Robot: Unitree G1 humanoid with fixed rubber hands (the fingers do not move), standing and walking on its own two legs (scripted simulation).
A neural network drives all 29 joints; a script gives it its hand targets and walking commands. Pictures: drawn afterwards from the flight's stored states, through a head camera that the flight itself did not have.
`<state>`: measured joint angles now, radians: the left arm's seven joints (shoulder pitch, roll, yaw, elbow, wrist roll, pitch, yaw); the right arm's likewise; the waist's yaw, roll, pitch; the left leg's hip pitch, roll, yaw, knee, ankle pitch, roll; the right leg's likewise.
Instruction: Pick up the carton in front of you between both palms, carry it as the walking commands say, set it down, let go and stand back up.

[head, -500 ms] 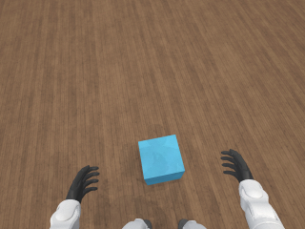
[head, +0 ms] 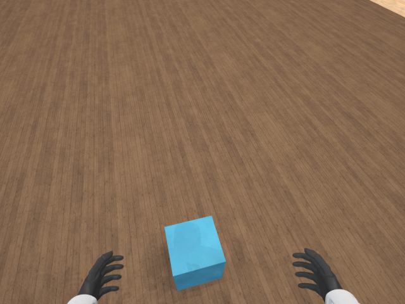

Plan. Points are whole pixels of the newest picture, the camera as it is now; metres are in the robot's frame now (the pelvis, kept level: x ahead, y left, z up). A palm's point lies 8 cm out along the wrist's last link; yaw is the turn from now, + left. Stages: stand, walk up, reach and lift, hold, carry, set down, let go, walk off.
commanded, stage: let go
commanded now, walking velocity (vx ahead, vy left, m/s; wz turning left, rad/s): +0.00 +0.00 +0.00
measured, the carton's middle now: (194, 253) +0.43 +0.03 -0.65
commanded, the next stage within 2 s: stand in 0.18 s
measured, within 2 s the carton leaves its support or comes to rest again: neither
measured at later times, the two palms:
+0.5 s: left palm out of the picture +0.15 +0.30 -0.10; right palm (351, 302) +0.14 -0.28 -0.08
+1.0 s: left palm out of the picture +0.15 +0.31 -0.10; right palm (348, 303) +0.14 -0.27 -0.09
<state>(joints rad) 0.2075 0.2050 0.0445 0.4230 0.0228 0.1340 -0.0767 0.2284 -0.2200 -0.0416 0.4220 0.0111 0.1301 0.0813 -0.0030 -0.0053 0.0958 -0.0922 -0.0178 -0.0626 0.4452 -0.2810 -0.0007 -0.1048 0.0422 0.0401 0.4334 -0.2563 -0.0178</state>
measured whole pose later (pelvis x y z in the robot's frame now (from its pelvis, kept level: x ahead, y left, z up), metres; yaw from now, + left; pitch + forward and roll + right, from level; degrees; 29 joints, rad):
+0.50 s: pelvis +0.01 +0.02 -0.01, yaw +0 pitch -1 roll -1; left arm 0.19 0.33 0.06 0.66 0.04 0.03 0.01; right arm 0.23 -0.33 -0.06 0.66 -0.04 0.02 -0.01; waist 0.00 -0.03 0.02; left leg -0.19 -0.04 -0.06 0.55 -0.34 0.02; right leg -0.20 0.02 0.04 0.53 -0.32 0.00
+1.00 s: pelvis +0.02 +0.02 +0.00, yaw +0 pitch -1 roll +0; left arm 0.15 0.35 0.03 0.81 0.03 0.00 0.03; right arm 0.18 -0.34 -0.04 0.80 -0.03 0.00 -0.02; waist -0.01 -0.02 0.02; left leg -0.13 -0.05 -0.05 0.47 -0.31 0.03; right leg -0.15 0.01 0.05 0.46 -0.29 0.01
